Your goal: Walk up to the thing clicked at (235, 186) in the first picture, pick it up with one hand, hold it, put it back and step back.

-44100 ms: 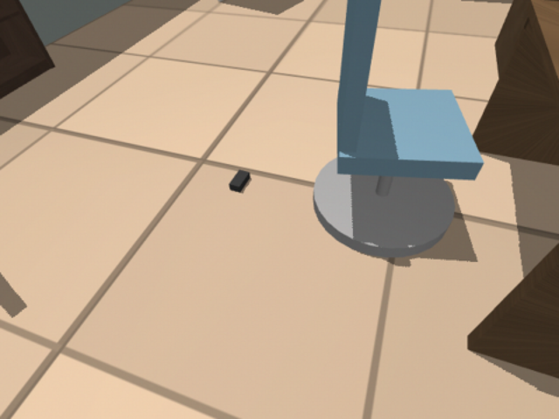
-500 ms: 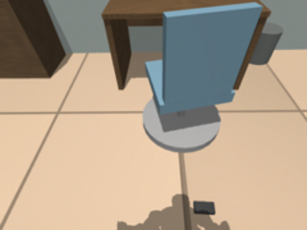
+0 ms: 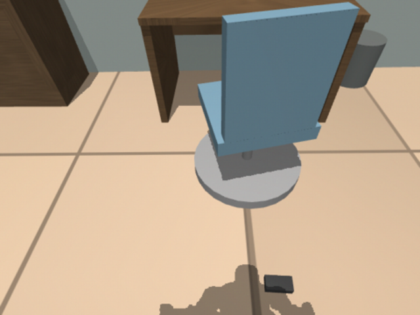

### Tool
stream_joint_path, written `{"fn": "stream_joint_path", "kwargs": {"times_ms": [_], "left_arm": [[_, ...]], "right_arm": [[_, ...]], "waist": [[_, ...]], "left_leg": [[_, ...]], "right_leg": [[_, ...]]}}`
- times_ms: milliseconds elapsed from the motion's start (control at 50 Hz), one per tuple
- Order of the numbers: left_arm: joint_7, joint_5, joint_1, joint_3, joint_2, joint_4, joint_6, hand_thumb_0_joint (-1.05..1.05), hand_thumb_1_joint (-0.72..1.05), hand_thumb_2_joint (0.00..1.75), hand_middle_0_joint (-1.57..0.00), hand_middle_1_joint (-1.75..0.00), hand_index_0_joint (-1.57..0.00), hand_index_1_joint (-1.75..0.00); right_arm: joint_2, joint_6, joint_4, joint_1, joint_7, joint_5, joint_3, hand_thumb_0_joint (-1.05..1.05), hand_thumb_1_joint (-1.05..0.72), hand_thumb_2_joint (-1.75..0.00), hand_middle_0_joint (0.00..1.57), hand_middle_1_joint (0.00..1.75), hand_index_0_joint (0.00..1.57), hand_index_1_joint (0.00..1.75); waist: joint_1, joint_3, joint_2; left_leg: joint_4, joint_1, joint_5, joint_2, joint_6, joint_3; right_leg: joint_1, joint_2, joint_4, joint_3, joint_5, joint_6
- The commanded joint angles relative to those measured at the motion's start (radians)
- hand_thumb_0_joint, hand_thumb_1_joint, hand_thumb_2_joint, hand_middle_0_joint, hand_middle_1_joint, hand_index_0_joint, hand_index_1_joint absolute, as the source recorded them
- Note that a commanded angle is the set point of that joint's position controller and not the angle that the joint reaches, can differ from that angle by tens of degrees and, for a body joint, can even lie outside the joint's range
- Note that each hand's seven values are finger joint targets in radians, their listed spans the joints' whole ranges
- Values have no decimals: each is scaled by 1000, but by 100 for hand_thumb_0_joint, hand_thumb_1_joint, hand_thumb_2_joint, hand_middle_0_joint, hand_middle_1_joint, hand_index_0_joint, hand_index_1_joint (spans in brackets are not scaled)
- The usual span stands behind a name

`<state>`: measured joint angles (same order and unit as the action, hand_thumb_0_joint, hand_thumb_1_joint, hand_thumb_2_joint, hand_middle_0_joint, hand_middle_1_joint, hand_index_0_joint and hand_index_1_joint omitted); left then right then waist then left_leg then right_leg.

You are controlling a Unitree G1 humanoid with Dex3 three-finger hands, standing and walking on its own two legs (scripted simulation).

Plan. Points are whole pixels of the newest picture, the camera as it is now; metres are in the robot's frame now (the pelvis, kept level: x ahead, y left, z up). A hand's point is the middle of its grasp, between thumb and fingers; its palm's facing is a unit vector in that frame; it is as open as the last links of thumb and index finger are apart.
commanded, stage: stand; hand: right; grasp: from above
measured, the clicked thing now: (278, 284) +0.39 -0.25 -0.76
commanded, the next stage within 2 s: rise first in 0.78 s
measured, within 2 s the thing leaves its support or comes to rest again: neither
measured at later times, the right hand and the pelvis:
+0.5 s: hand out of the picture +0.07 -0.25 -0.16, palm faces -0.04 +0.94 -0.34, open 7.4 cm; pelvis +0.00 +0.00 +0.00, yaw +0 degrees
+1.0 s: hand out of the picture +0.11 -0.25 -0.16, palm faces +0.04 +0.94 -0.33, open 7.5 cm; pelvis -0.01 +0.00 -0.01, yaw -2 degrees
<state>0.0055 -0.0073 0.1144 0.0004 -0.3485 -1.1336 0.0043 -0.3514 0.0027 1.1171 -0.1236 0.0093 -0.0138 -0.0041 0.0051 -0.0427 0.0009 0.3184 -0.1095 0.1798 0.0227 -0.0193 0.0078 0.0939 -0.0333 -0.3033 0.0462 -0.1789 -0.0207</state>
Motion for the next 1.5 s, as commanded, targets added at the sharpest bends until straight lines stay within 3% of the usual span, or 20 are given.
{"fn": "stream_joint_path", "kwargs": {"times_ms": [0,100,360,520,860,880,900,920,940,960,980,1000,1020,1060,1080,1120,1200,1260,1300,1480], "left_arm": [[-11,-3,-37,-47,-217,61,22,0,90,90,-20,-30,-20,-30],[-11,-2,-35,-45,-215,61,25,0,90,90,-20,-30,-20,-30],[-10,-2,-30,-43,-213,58,22,0,90,90,-20,-30,-20,-30],[-11,-1,-35,-45,-212,61,23,0,90,90,-20,-30,-20,-30],[-12,-3,-33,-49,-215,67,22,0,89,90,-20,-30,-20,-30],[-31,63,-8,-2,-47,348,72,0,95,91,-20,-30,-20,-30],[-40,68,37,-6,-73,296,72,0,94,91,-20,-30,-20,-30],[-46,65,68,-20,-104,282,63,0,92,90,-20,-30,-20,-30],[-43,62,72,-36,-108,309,54,0,90,90,-20,-30,-20,-30],[-46,52,83,-49,-108,333,58,0,89,90,-20,-30,-20,-30],[-52,49,105,-65,-105,346,65,0,89,90,-20,-30,-20,-30],[-48,39,112,-76,-104,373,71,0,89,90,-20,-30,-20,-30],[-43,28,135,-83,-97,379,72,0,89,89,-20,-30,-20,-30],[-37,26,143,-97,-87,425,74,0,89,89,-20,-30,-20,-30],[-36,26,129,-100,-83,448,75,0,88,89,-20,-30,-20,-30],[-31,27,114,-98,-76,484,76,0,89,89,-20,-30,-20,-30],[-25,33,103,-101,-71,555,84,0,89,90,-20,-30,-20,-30],[-24,27,106,-106,-65,578,105,0,89,90,-20,-30,-20,-30],[-24,21,109,-110,-55,595,121,0,89,90,-20,-30,-20,-30],[-35,18,107,-111,-42,657,154,0,87,89,-20,-30,-20,-30]], "right_arm": [[-221,25,-55,29,-19,3,41,0,-90,-90,20,30,20,30],[-219,28,-57,35,-20,5,39,0,-90,-90,20,30,20,30],[-219,25,-54,31,-19,5,39,0,-90,-90,20,30,20,30],[-219,28,-56,27,-20,5,38,0,-90,-90,20,30,20,30],[-216,28,-59,32,-21,2,41,0,-87,-89,24,36,23,37],[-59,120,-410,383,-37,45,55,0,-79,-89,27,42,23,45],[-101,107,-319,479,-41,42,66,0,-71,-87,26,49,24,52],[-188,67,-142,304,-45,21,128,0,-63,-86,26,55,24,58],[-200,50,-76,222,-32,7,147,0,-55,-86,25,63,23,64],[-218,52,-118,283,-20,-19,146,0,-47,-84,24,70,24,70],[-262,60,-148,298,-11,-38,180,0,-39,-82,25,75,27,74],[-272,55,-139,239,5,-72,202,0,-31,-82,23,83,25,80],[-223,40,-55,138,20,-104,195,0,-23,-80,21,89,25,84],[-222,30,-113,74,31,-143,216,0,-7,-80,23,92,26,88],[-216,20,-148,77,26,-152,212,0,1,-80,22,94,25,90],[-166,-7,-194,106,12,-162,188,0,17,-81,22,96,24,93],[-161,-55,-288,86,-12,-185,190,0,42,-86,20,97,21,96],[-147,-58,-347,117,-20,-208,184,0,45,-88,20,97,20,97],[-173,-44,-435,113,-26,-220,213,0,46,-89,19,98,19,98],[-159,-83,-687,-79,-42,-293,222,0,44,-89,20,95,19,96]], "waist": [[-3,70,8],[-1,73,-4],[-3,50,-6],[-2,74,2],[0,68,1],[109,-26,-32],[77,17,18],[56,-2,39],[24,-7,26],[29,69,41],[19,143,2],[11,210,-32],[10,235,10],[-39,314,-17],[-42,318,-49],[-29,270,-60],[-6,268,-14],[9,258,7],[5,307,-16],[12,415,-64]], "left_leg": [[-41,-14,-143,111,40,76],[-35,5,-200,115,38,78],[-51,-2,-139,111,36,78],[-34,1,-199,112,37,70],[-42,5,-191,116,39,71],[20,-206,-76,-20,22,-15],[22,-155,-35,-18,19,-29],[30,-175,13,-25,29,-41],[53,-187,27,-28,31,-43],[81,-197,6,-29,32,-40],[119,-187,-37,-23,32,-34],[158,-178,-82,-18,35,-34],[197,-194,-92,-18,33,-37],[247,-169,-129,-17,36,-37],[259,-196,-115,-20,37,-36],[286,-282,-52,-29,40,-48],[353,-370,24,-35,38,-56],[429,-481,84,-35,35,-57],[484,-526,106,-30,34,-46],[632,-629,57,-27,34,-43]], "right_leg": [[-45,-118,35,-86,129,35],[-37,-116,29,-86,172,35],[-10,-109,46,-85,105,31],[-49,-118,33,-87,182,34],[-39,-115,31,-79,161,36],[130,31,-44,18,15,31],[121,31,-57,12,-2,36],[155,35,-76,6,-29,37],[192,35,-106,16,-22,34],[192,36,-136,11,0,37],[186,36,-161,7,28,33],[196,43,-196,4,72,30],[236,47,-241,-4,86,30],[252,57,-281,-4,139,23],[265,58,-293,-4,131,18],[306,46,-311,-15,85,10],[382,32,-381,-29,23,15],[466,25,-462,-37,-40,17],[512,27,-521,-35,-70,21],[579,15,-658,-52,-10,21]]}}
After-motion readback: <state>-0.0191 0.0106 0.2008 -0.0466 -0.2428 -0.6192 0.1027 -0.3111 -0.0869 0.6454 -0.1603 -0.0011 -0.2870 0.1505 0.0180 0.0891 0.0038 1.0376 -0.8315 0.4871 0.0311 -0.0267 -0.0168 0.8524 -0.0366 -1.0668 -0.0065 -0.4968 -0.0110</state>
